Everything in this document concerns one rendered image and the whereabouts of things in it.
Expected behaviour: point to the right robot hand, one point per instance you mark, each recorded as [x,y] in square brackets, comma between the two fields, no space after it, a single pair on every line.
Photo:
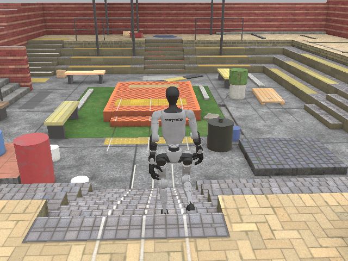
[196,155]

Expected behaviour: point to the left robot hand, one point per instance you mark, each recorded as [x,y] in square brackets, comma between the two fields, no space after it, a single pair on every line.
[152,172]

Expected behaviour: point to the right robot thigh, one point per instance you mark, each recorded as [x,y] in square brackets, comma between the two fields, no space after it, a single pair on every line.
[186,165]

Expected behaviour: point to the right robot forearm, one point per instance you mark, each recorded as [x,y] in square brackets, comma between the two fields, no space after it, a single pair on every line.
[198,144]

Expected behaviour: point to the robot left upper arm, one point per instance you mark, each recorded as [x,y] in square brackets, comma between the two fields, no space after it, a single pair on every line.
[155,125]

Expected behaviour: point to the robot right upper arm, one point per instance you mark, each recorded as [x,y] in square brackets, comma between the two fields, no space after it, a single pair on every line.
[192,123]

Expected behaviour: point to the robot left shin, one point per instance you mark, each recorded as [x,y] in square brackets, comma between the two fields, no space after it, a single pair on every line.
[163,197]

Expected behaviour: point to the left robot forearm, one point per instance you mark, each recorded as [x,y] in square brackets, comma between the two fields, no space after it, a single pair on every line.
[152,151]

